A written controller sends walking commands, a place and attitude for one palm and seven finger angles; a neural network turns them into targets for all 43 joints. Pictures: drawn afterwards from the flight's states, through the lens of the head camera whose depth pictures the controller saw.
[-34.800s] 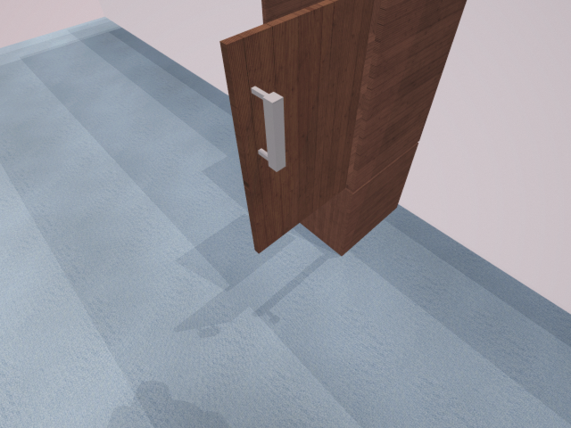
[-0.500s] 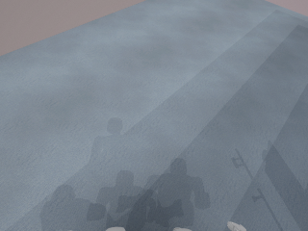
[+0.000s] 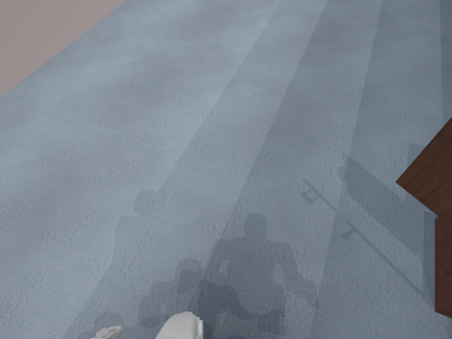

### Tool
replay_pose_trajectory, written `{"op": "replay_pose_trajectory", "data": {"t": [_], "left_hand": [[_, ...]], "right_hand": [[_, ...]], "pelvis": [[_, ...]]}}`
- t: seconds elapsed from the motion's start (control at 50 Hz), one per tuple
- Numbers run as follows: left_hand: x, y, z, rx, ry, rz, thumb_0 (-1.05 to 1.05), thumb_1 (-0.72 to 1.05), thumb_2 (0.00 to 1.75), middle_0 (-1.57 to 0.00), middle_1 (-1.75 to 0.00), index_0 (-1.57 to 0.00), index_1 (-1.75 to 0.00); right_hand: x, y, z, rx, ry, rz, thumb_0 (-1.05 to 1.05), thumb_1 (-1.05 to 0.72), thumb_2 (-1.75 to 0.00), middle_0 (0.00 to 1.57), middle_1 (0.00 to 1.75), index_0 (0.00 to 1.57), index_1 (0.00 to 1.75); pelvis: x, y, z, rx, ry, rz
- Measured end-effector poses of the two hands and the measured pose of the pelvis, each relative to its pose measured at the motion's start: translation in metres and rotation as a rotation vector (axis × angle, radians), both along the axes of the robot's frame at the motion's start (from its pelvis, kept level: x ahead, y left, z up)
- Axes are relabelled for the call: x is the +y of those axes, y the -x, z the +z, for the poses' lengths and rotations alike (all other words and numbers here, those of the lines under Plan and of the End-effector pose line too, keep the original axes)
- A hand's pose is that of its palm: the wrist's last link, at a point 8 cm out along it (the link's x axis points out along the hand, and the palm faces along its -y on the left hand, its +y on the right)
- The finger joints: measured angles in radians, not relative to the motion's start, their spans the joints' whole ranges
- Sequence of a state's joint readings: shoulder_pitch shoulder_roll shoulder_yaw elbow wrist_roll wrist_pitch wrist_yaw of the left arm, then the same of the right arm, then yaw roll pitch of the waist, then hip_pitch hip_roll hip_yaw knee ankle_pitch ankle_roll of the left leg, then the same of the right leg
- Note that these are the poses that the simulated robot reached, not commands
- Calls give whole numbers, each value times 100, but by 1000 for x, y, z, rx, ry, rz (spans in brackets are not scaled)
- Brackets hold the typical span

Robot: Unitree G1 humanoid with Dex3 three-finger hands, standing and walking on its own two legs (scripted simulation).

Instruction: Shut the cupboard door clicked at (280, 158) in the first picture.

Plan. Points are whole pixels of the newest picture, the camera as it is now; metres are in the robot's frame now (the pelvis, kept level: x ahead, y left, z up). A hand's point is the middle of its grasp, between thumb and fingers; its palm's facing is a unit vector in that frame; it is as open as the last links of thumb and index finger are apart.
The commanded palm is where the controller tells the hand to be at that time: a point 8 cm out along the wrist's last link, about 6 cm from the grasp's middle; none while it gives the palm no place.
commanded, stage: turn to face it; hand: left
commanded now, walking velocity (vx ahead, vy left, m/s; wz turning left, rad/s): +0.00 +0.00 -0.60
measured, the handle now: out of the picture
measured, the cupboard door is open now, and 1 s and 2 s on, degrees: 57 57 57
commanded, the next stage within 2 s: take the last steps up to it in 1.44 s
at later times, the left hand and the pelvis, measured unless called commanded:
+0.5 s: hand (133, 313) +0.18 +0.22 -0.16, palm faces -0.25 -0.94 -0.22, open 7.4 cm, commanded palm none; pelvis +0.03 +0.03 +0.01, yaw -18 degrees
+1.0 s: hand (181, 293) +0.22 +0.12 -0.16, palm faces -0.53 -0.82 -0.24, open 7.4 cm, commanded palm none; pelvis +0.05 -0.01 +0.00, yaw -34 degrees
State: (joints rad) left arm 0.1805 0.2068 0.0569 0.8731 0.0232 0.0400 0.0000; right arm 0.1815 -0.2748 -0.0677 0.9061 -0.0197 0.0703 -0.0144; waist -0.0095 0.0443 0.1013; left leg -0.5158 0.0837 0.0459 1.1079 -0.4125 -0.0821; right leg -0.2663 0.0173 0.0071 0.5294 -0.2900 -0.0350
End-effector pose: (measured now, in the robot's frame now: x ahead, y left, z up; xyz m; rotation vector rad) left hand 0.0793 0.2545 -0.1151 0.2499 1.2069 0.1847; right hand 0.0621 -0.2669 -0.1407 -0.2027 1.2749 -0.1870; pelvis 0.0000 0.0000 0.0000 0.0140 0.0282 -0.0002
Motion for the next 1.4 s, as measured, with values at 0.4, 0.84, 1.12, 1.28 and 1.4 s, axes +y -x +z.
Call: {"op": "replay_pose_trajectory", "data": {"t": [0.4,0.84,1.12,1.28,1.4], "left_hand": [[24,-71,-25,58,72,-182,0,90,89,-20,-30,-20,-29],[-89,-149,1,2,2,-534,0,90,89,-20,-30,-20,-29],[-77,-192,-38,91,51,-602,0,90,89,-20,-30,-20,-30],[-93,-237,-22,72,54,-710,0,91,89,-20,-30,-19,-29],[-131,-255,-13,39,51,-804,0,91,90,-20,-30,-19,-29]], "right_hand": [[47,2,32,-110,62,-144,0,-91,-90,20,30,20,30],[-10,109,2,-9,2,-515,1,-91,-90,20,30,20,29],[5,54,24,-139,105,-574,0,-91,-90,20,30,20,29],[43,83,36,-66,89,-665,0,-91,-90,20,30,20,30],[68,129,25,6,36,-785,0,-91,-90,20,30,20,30]], "pelvis": [[36,-26,3,9,42,-240],[-12,-30,2,8,-11,-518],[7,-74,-9,21,23,-667],[12,-84,6,27,55,-759],[5,-82,7,24,50,-813]]}}
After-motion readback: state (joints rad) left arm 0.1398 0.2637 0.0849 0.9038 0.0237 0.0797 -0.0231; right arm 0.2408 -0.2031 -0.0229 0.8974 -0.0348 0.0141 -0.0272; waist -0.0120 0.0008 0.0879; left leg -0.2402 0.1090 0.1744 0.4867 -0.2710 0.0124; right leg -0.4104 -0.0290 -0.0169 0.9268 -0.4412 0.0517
